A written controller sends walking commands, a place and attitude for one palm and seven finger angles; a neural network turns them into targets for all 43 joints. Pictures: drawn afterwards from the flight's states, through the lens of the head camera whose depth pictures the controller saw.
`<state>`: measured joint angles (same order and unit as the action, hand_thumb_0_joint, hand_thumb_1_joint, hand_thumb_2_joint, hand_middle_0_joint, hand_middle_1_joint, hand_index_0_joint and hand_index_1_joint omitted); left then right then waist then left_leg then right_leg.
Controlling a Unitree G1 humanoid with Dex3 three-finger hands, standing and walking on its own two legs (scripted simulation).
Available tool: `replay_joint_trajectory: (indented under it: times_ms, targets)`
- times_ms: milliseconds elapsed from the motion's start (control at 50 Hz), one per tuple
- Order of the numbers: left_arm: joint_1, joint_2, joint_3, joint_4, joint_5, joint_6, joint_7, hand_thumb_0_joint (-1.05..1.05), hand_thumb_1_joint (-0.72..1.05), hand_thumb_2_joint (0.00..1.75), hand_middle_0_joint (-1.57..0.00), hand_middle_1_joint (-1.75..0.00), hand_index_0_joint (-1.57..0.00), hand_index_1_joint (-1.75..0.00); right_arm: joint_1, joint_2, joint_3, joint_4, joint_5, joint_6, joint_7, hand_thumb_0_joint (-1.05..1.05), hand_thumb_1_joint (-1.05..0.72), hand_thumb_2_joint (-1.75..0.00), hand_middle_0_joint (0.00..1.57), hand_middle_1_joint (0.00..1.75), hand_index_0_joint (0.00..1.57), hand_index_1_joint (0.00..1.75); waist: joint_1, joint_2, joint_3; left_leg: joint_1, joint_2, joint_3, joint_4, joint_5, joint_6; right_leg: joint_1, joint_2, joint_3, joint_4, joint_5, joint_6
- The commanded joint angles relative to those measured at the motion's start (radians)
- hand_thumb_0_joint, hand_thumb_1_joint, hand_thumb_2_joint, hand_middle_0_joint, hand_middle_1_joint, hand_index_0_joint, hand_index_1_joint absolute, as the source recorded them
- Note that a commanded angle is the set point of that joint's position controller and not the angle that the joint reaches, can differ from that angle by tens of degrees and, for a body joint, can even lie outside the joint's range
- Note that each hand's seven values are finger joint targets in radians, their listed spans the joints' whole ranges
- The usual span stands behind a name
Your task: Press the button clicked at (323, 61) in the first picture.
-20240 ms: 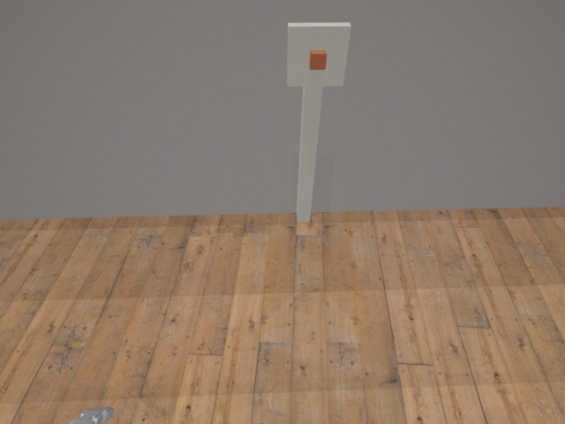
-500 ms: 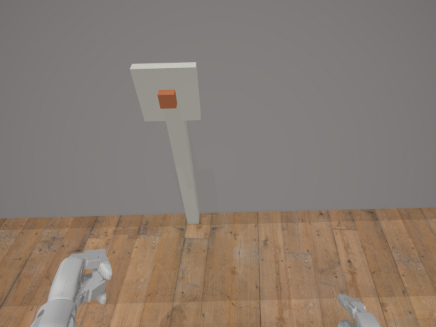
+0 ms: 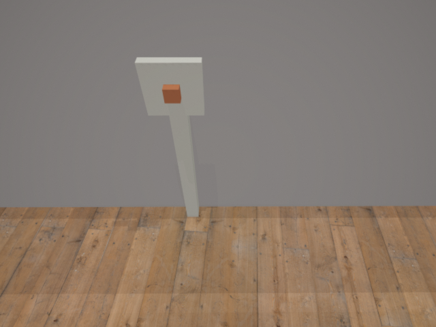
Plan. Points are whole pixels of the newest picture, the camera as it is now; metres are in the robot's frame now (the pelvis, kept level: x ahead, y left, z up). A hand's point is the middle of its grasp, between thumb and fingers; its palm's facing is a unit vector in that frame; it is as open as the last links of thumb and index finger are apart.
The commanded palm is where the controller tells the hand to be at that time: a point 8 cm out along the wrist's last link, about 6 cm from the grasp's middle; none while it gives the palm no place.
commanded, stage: let the arm hang, fingers relaxed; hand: left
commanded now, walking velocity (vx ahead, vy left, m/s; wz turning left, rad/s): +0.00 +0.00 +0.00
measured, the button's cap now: (172, 93) +0.71 +0.19 +0.02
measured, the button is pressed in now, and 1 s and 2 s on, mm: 0 0 0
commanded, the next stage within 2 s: stand and wait in 0.46 s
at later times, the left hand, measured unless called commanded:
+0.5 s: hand out of the picture -0.01 +0.16 -0.18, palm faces +0.07 -0.98 -0.17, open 7.3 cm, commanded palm none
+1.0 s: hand out of the picture +0.00 +0.16 -0.18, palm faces +0.06 -0.98 -0.17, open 7.4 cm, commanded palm none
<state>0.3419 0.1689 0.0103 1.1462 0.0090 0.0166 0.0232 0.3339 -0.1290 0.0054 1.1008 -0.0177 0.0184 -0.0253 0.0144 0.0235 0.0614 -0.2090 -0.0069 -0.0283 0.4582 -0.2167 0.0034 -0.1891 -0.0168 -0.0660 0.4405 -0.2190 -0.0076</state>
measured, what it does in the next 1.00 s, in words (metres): stands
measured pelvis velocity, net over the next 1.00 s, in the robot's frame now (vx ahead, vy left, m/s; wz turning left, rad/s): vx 0.01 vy -0.01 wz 0.00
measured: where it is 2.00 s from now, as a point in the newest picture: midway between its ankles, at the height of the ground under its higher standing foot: outside the picture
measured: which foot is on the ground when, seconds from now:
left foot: down 0.00-1.00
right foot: down 0.00-1.00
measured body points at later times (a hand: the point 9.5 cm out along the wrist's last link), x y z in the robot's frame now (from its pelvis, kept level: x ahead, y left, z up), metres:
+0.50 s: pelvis +0.00 -0.01 +0.00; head +0.00 -0.01 +0.45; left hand -0.01 +0.21 -0.16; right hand -0.03 -0.21 -0.16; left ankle +0.02 +0.12 -0.74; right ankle +0.01 -0.12 -0.74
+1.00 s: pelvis +0.01 -0.01 +0.00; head +0.02 -0.01 +0.45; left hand +0.00 +0.21 -0.16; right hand -0.01 -0.22 -0.16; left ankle +0.02 +0.12 -0.74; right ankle +0.01 -0.12 -0.74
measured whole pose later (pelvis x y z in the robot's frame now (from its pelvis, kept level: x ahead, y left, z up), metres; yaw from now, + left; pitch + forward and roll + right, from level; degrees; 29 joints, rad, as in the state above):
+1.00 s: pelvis +0.01 -0.01 +0.00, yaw +0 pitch -2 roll +0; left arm 0.27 0.13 0.02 1.15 0.01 -0.01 0.03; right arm 0.29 -0.12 -0.01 1.12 -0.02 0.00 -0.04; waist 0.01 0.01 0.06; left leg -0.19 0.00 -0.03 0.44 -0.22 -0.01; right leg -0.17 -0.01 -0.07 0.43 -0.22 -0.02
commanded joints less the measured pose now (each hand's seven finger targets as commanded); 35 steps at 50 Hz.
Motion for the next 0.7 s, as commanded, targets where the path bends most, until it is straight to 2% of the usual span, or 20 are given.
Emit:
replay_joint_trajectory:
  times_ms: [0, 160, 200, 300, 320, 380, 460, 560, 620, 680]
  targets:
    - [0.039, 0.080, 0.015, -0.023, 0.001, -0.016, 0.008, 0.00, 0.90, 0.90, -0.20, -0.30, -0.20, -0.30, 0.083, -0.089, -0.021, -0.015, -0.001, -0.012, -0.013, 0.00, -0.90, -0.90, 0.20, 0.30, 0.20, 0.30, -0.013, -0.035, 0.043, -0.058, 0.079, -0.060, -0.107, -0.030, 0.041, -0.037, -0.075, 0.084, -0.110, -0.093, -0.043]
    - [0.055, 0.052, 0.022, -0.016, 0.004, -0.016, 0.012, 0.00, 0.90, 0.90, -0.20, -0.30, -0.20, -0.30, 0.101, -0.062, -0.022, -0.004, -0.004, -0.015, -0.016, 0.00, -0.90, -0.90, 0.20, 0.30, 0.20, 0.30, -0.011, -0.014, 0.071, -0.088, 0.075, -0.059, -0.112, -0.058, 0.041, -0.053, -0.072, 0.082, -0.101, -0.104, -0.041]
    - [0.054, 0.048, 0.025, -0.020, 0.004, -0.016, 0.013, 0.00, 0.90, 0.90, -0.20, -0.30, -0.20, -0.30, 0.104, -0.058, -0.022, -0.003, -0.004, -0.018, -0.017, 0.00, -0.90, -0.90, 0.20, 0.30, 0.20, 0.30, -0.010, 0.004, 0.064, -0.097, 0.077, -0.066, -0.120, -0.060, 0.042, -0.039, -0.070, 0.080, -0.092, -0.088, -0.041]
    - [0.050, 0.039, 0.029, -0.024, 0.003, -0.019, 0.013, 0.00, 0.90, 0.90, -0.20, -0.30, -0.20, -0.30, 0.107, -0.052, -0.024, -0.007, -0.005, -0.021, -0.019, 0.00, -0.90, -0.90, 0.20, 0.30, 0.20, 0.30, -0.010, -0.001, 0.052, -0.092, 0.075, -0.063, -0.110, -0.030, 0.040, -0.030, -0.071, 0.082, -0.091, -0.070, -0.044]
    - [0.045, 0.040, 0.030, -0.023, 0.003, -0.020, 0.013, 0.00, 0.90, 0.90, -0.20, -0.30, -0.20, -0.30, 0.107, -0.054, -0.024, -0.007, -0.005, -0.022, -0.019, 0.00, -0.90, -0.90, 0.20, 0.30, 0.20, 0.30, -0.010, 0.016, 0.050, -0.093, 0.077, -0.067, -0.114, -0.026, 0.040, -0.026, -0.071, 0.079, -0.086, -0.061, -0.042]
    - [0.047, 0.041, 0.030, -0.024, 0.002, -0.022, 0.014, 0.00, 0.90, 0.90, -0.20, -0.30, -0.20, -0.30, 0.101, -0.051, -0.024, -0.008, -0.003, -0.023, -0.021, 0.00, -0.90, -0.90, 0.20, 0.30, 0.20, 0.30, -0.007, 0.008, 0.047, -0.081, 0.078, -0.061, -0.103, 0.013, 0.039, -0.015, -0.074, 0.077, -0.090, -0.030, -0.042]
    - [0.038, 0.048, 0.029, -0.025, 0.002, -0.023, 0.014, 0.00, 0.90, 0.90, -0.20, -0.30, -0.20, -0.30, 0.100, -0.055, -0.026, -0.006, -0.003, -0.017, -0.018, 0.00, -0.90, -0.90, 0.20, 0.30, 0.20, 0.30, -0.012, -0.033, 0.054, -0.063, 0.073, -0.046, -0.090, 0.007, 0.034, -0.036, -0.080, 0.086, -0.112, -0.073, -0.044]
    - [0.028, 0.058, 0.031, -0.027, 0.002, -0.021, 0.013, 0.00, 0.90, 0.90, -0.20, -0.30, -0.20, -0.30, 0.095, -0.057, -0.027, -0.003, -0.004, -0.015, -0.017, 0.00, -0.90, -0.90, 0.20, 0.30, 0.20, 0.30, -0.015, -0.019, 0.062, -0.067, 0.070, -0.046, -0.090, -0.009, 0.032, -0.046, -0.079, 0.089, -0.118, -0.101, -0.044]
    - [0.030, 0.061, 0.031, -0.025, 0.000, -0.026, 0.012, 0.00, 0.90, 0.90, -0.20, -0.30, -0.20, -0.30, 0.087, -0.063, -0.027, -0.003, -0.002, -0.019, -0.018, 0.00, -0.90, -0.90, 0.20, 0.30, 0.20, 0.30, -0.013, -0.019, 0.024, -0.032, 0.073, -0.042, -0.080, 0.048, 0.033, -0.027, -0.085, 0.090, -0.117, -0.058, -0.045]
    - [0.023, 0.064, 0.030, -0.024, 0.000, -0.027, 0.013, 0.00, 0.90, 0.90, -0.20, -0.30, -0.20, -0.30, 0.081, -0.067, -0.027, 0.000, -0.002, -0.019, -0.018, 0.00, -0.90, -0.90, 0.20, 0.30, 0.20, 0.30, -0.014, -0.020, 0.021, -0.029, 0.078, -0.042, -0.081, 0.063, 0.030, -0.018, -0.084, 0.088, -0.115, -0.041, -0.045]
